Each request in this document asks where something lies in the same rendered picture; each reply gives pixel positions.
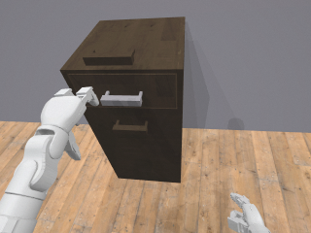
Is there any robot right hand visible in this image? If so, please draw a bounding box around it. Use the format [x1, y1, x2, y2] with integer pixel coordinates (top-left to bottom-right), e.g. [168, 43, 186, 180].
[227, 192, 265, 233]

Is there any cabinet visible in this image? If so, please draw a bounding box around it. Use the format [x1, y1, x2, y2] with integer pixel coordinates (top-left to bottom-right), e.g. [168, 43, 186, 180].
[59, 17, 186, 183]

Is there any handle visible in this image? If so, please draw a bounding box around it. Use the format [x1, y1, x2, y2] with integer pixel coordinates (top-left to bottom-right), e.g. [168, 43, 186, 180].
[100, 90, 143, 107]
[112, 124, 148, 135]
[83, 51, 134, 66]

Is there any drawer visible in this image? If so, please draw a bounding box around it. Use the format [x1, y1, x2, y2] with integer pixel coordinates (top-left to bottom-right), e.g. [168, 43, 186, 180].
[69, 73, 177, 109]

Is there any robot left hand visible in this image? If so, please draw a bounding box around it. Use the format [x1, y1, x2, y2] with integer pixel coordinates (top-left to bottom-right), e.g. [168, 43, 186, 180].
[41, 86, 99, 161]

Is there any robot left forearm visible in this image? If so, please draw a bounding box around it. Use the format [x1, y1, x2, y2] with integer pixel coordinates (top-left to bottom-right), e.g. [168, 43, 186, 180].
[0, 125, 69, 233]

